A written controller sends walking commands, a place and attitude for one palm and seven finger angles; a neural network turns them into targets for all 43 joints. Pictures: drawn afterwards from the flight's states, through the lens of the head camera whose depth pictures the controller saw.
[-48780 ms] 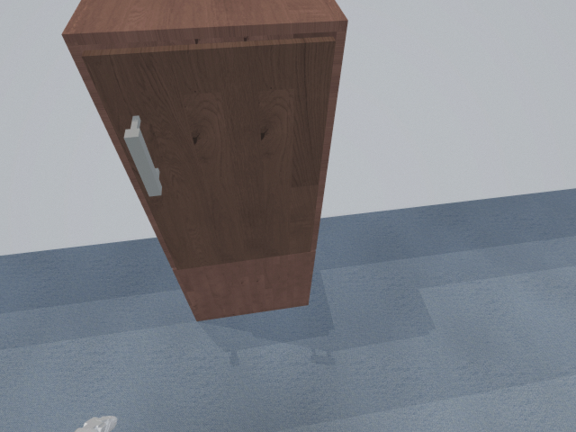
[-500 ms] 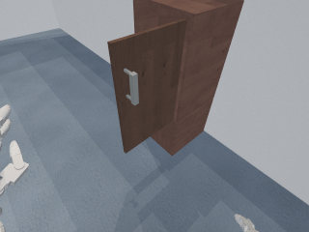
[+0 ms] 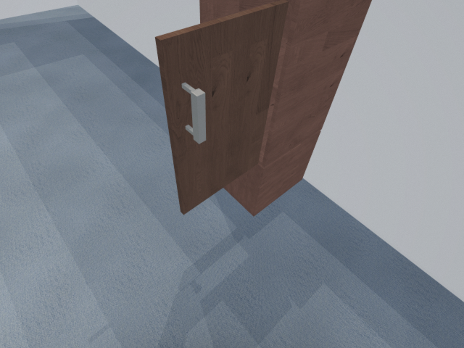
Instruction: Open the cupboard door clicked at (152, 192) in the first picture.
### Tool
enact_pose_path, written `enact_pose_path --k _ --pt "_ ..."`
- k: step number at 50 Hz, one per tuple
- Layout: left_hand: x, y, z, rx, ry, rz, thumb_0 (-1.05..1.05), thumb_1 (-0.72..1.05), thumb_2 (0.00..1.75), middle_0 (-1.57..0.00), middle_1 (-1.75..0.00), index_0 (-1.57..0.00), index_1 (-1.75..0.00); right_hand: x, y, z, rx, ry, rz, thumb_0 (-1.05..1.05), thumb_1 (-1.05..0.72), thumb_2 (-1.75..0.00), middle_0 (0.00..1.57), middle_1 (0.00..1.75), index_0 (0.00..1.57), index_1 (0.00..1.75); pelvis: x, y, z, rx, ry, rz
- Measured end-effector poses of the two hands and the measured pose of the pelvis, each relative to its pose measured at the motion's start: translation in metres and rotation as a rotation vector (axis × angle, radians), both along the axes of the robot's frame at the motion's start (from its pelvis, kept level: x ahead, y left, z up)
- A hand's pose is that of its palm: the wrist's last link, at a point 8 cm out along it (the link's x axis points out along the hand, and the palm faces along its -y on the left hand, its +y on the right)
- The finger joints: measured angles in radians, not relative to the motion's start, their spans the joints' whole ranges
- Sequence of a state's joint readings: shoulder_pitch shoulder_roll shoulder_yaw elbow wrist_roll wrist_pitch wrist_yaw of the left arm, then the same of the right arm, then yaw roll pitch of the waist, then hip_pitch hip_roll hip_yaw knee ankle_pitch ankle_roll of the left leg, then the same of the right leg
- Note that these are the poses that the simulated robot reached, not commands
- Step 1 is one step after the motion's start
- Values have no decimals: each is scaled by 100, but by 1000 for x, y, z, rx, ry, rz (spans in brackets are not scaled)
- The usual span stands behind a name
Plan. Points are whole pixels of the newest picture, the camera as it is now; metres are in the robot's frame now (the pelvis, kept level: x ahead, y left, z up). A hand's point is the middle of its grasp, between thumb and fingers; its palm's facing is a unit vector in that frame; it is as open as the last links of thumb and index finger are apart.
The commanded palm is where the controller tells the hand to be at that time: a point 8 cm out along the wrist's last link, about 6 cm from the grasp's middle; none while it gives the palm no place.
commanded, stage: let the arm hang, fingers relaxed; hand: left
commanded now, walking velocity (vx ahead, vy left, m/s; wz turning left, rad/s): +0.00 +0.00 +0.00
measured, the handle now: (193, 113) +0.59 +0.11 +0.07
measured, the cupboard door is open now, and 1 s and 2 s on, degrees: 92 92 92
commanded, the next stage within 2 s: look to check the result in 0.80 s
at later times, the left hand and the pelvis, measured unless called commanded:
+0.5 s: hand out of the picture +0.00 +0.17 -0.16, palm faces +0.04 -0.97 -0.23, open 7.4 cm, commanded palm none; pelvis +0.01 -0.01 +0.01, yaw -1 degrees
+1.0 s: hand out of the picture +0.02 +0.14 -0.16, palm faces +0.04 -0.97 -0.22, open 7.4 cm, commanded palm none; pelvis +0.03 -0.03 +0.01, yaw -1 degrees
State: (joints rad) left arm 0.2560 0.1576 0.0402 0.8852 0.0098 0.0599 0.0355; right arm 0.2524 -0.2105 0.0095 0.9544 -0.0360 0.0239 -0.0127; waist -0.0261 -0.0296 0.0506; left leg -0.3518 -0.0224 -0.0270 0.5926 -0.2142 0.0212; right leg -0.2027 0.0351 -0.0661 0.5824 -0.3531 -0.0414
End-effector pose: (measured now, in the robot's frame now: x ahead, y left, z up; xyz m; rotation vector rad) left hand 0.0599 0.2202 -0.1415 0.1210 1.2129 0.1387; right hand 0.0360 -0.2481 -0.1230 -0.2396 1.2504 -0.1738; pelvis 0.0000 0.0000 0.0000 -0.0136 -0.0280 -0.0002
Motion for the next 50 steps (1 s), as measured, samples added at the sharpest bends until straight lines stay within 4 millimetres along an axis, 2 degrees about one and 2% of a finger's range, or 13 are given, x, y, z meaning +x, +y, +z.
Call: enact_pose_path --k 4,7,10,13,18,28,32,42,50 --pt "-53 4 -2 0 163 41 -1 100 90 -21 -30 -21 -30 -30 3 2 9 142 -15 0 -91 -90 20 30 20 30 5 -5 8 -2 13 5" --pt "-85 8 5 19 261 59 -1 98 90 -20 -30 -20 -30 -41 7 -1 29 193 -34 0 -91 -90 20 30 20 30 8 -6 10 -1 11 3" --pt "-106 12 12 43 327 68 0 96 90 -20 -30 -20 -30 -44 12 -6 53 205 -48 0 -91 -90 20 30 20 30 9 -6 12 1 4 -2" --pt "-115 13 18 62 353 70 0 94 90 -20 -29 -20 -30 -41 16 -11 77 196 -54 0 -91 -90 20 30 20 30 10 -7 13 2 -3 -7" --pt "-105 10 20 76 323 63 1 92 90 -20 -29 -20 -30 -30 23 -17 110 162 -50 0 -91 -90 20 30 20 30 9 -8 13 7 -10 -11" --pt "-51 -14 14 37 182 25 1 91 90 -20 -29 -20 -30 -26 17 -18 110 142 -58 0 -92 -90 20 30 20 30 12 -14 13 14 -12 -13" --pt "-37 -21 12 31 160 13 1 92 90 -20 -29 -20 -30 -30 16 -17 112 152 -68 0 -91 -90 20 30 20 30 14 -18 13 16 -10 -15" --pt "-36 -23 14 44 185 26 1 92 90 -20 -29 -20 -30 -39 15 -18 126 206 -84 0 -91 -90 19 30 20 30 22 -26 13 20 -3 -14" --pt "-42 -28 15 50 219 38 1 91 90 -20 -29 -20 -30 -30 6 -19 120 204 -89 0 -91 -90 20 30 20 30 29 -31 13 22 -2 -18"
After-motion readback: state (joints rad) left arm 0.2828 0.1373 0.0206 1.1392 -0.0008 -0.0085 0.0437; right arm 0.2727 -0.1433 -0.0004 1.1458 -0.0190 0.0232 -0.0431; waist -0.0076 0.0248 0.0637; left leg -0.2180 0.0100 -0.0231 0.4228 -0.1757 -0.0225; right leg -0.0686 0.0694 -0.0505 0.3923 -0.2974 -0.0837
